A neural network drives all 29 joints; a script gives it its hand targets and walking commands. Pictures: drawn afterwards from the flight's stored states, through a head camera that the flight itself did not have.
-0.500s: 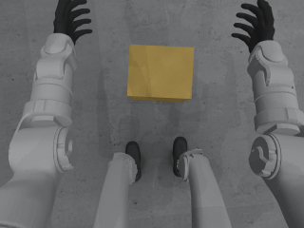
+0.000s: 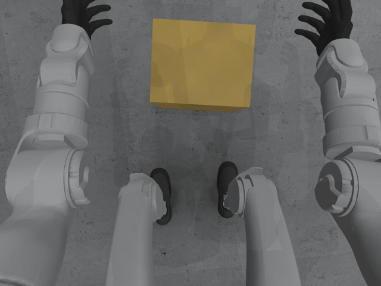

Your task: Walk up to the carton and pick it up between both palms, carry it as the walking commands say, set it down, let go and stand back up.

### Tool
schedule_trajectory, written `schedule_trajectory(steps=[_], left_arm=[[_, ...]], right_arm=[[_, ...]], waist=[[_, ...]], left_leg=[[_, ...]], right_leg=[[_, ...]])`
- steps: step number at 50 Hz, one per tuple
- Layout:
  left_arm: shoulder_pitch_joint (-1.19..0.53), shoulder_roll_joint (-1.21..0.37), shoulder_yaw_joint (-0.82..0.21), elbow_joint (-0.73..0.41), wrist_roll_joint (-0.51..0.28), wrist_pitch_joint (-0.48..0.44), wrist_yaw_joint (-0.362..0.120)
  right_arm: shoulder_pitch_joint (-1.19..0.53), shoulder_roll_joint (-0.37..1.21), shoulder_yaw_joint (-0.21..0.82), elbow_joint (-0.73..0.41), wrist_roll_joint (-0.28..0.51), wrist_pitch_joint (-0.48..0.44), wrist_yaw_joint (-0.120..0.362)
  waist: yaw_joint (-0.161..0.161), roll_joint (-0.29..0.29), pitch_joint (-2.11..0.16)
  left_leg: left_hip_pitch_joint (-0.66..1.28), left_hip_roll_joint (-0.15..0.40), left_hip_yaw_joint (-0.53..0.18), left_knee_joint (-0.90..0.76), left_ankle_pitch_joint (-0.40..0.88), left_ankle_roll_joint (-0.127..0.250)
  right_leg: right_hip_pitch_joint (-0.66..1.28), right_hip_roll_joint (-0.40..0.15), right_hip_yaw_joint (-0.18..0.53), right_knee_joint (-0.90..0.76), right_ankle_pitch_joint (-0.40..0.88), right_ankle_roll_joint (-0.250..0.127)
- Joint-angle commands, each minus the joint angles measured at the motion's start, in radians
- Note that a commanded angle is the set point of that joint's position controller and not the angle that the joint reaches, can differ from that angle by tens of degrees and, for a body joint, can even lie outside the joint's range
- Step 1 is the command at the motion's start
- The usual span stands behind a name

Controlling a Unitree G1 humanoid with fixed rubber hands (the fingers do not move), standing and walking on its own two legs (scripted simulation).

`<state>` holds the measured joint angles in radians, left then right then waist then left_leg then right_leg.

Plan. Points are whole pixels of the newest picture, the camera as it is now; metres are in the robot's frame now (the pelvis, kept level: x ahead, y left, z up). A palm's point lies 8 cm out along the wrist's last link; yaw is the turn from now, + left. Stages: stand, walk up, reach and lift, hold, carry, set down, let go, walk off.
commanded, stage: reach and lift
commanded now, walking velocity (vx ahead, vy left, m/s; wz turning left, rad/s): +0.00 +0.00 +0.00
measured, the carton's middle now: (199, 75) +0.53 -0.03 -0.42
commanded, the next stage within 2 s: none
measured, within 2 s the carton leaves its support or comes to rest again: neither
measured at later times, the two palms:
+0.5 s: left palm (113, 56) +0.55 +0.18 -0.27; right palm (287, 62) +0.52 -0.22 -0.27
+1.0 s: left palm (124, 66) +0.54 +0.17 -0.35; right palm (272, 71) +0.52 -0.22 -0.35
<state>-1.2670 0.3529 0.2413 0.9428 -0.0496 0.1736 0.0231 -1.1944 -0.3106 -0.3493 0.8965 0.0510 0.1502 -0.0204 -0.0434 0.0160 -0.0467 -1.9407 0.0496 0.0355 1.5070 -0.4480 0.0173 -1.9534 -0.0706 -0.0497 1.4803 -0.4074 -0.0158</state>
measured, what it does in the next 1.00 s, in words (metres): lowers itself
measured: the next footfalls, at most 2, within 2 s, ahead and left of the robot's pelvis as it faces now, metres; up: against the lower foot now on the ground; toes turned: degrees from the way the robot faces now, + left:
none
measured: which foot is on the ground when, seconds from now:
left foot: down 0.00-1.00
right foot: down 0.00-1.00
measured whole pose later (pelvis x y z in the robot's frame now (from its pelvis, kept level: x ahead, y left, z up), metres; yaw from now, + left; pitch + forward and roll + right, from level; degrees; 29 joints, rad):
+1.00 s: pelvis -0.03 +0.00 -0.19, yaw +0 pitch +35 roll -1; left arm -1.53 0.46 -0.05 1.15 -0.32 0.07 0.12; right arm -1.49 -0.42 -0.06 1.15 0.33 0.05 -0.14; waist -0.04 0.00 0.43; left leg -2.24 0.06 0.01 2.23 -0.60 0.03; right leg -2.27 -0.08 -0.02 2.20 -0.54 -0.03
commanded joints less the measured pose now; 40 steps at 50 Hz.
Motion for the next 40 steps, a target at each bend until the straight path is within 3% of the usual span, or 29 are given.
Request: schedule_trajectory(steps=[1, 18, 40], left_arm=[[-0.266, 0.147, -0.013, -0.129, -0.029, -0.014, 0.021], [-0.371, 0.164, -0.108, 0.006, -0.112, -0.05, 0.069], [-0.533, 0.224, -0.241, 0.119, -0.233, -0.123, 0.096]], right_arm=[[-0.242, -0.164, 0.014, -0.13, 0.026, -0.013, -0.018], [-0.348, -0.187, 0.097, 0.013, 0.108, -0.048, -0.071], [-0.536, -0.25, 0.234, 0.163, 0.236, -0.123, -0.112]], waist=[[-0.02, 0.031, -1.168], [-0.027, 0.034, -0.991], [-0.013, 0.019, -0.859]], left_leg=[[0.56, -0.124, -0.008, -0.015, 0.31, -0.04], [0.334, -0.1, -0.019, 0.276, 0.192, -0.032], [0.259, -0.063, -0.034, 0.522, 0.184, -0.034]], right_leg=[[0.617, 0.13, -0.003, 0.011, 0.347, 0.042], [0.411, 0.099, 0.008, 0.304, 0.235, 0.03], [0.375, 0.083, 0.033, 0.552, 0.224, 0.028]])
